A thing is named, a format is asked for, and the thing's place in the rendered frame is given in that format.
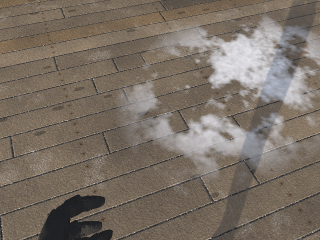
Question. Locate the robot left hand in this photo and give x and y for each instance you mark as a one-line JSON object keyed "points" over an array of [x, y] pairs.
{"points": [[58, 227]]}

